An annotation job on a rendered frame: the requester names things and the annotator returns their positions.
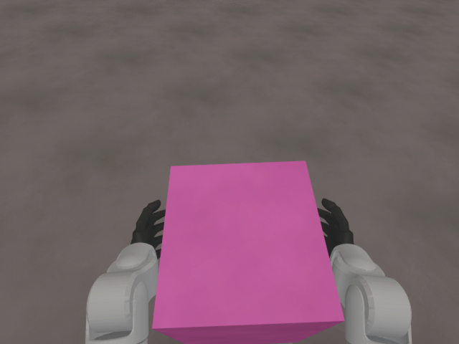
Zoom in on right robot hand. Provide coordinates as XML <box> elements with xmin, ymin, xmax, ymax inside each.
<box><xmin>317</xmin><ymin>199</ymin><xmax>354</xmax><ymax>259</ymax></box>

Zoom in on left robot hand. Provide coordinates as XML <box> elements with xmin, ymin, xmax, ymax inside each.
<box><xmin>131</xmin><ymin>200</ymin><xmax>166</xmax><ymax>259</ymax></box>

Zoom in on carton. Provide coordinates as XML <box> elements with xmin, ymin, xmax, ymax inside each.
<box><xmin>152</xmin><ymin>161</ymin><xmax>345</xmax><ymax>344</ymax></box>

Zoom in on robot left forearm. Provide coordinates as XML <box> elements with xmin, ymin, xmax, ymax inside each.
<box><xmin>85</xmin><ymin>242</ymin><xmax>158</xmax><ymax>344</ymax></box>

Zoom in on robot right forearm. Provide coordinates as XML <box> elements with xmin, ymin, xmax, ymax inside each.
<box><xmin>330</xmin><ymin>244</ymin><xmax>412</xmax><ymax>344</ymax></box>

